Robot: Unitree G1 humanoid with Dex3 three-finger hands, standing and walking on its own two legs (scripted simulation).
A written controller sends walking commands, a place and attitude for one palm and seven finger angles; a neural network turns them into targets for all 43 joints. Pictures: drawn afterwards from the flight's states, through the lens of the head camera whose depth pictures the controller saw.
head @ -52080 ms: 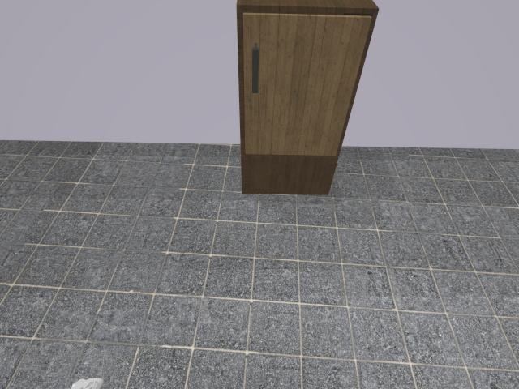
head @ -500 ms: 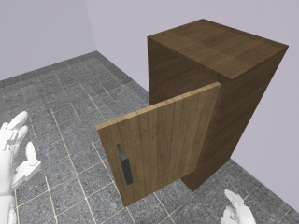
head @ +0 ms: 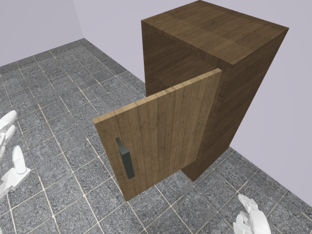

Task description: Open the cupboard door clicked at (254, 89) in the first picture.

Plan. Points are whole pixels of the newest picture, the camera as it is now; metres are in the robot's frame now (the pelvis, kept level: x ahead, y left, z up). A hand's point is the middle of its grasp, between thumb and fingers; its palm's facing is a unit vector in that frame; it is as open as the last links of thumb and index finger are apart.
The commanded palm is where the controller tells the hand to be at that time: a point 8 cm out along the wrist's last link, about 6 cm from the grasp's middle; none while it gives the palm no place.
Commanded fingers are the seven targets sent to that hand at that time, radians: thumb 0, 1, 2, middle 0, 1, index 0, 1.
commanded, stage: step back with the hand held close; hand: left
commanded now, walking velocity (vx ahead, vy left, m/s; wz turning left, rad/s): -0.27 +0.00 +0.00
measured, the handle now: (124, 158) +0.34 +0.13 -0.05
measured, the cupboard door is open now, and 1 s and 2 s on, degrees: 80 80 80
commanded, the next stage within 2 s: stop stepping back and stand still in 0.98 s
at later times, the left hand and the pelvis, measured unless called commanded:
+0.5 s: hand out of the picture +0.15 +0.27 +0.16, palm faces +0.46 -0.76 -0.46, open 7.4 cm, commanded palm +0.09 +0.31 +0.18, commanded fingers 0.00 0.90 0.90 -0.20 -0.30 -0.20 -0.30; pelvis -0.05 +0.01 -0.02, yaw +0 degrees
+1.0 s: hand out of the picture +0.10 +0.22 +0.15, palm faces +0.25 -0.79 -0.55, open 7.4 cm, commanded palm +0.02 +0.27 +0.18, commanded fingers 0.00 0.90 0.90 -0.20 -0.30 -0.20 -0.30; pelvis -0.13 -0.02 -0.01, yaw -3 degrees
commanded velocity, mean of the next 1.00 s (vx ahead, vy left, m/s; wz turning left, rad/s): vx -0.34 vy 0.00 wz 0.00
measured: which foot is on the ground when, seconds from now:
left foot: down 0.00-1.00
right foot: down 0.00-0.60, up 0.62-0.94, down 0.96-1.00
